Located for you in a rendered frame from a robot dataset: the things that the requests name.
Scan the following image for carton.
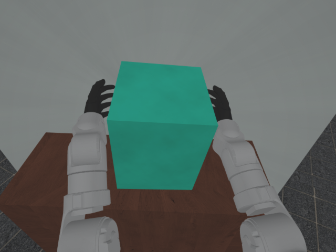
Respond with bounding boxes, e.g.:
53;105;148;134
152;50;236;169
107;61;218;190

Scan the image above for pedestal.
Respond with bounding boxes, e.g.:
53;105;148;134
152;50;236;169
0;132;269;252

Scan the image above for robot left upper arm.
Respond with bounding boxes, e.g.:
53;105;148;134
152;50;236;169
58;216;121;252

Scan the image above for robot right forearm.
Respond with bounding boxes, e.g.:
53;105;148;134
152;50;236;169
212;119;307;249

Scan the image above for robot left hand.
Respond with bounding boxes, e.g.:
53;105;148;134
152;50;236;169
84;79;115;118

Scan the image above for robot left forearm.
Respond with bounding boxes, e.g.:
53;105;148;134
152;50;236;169
57;112;111;252

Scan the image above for robot right hand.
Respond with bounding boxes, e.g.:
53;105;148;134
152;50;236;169
208;86;232;122

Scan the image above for robot right upper arm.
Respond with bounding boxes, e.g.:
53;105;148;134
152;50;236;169
240;213;307;252

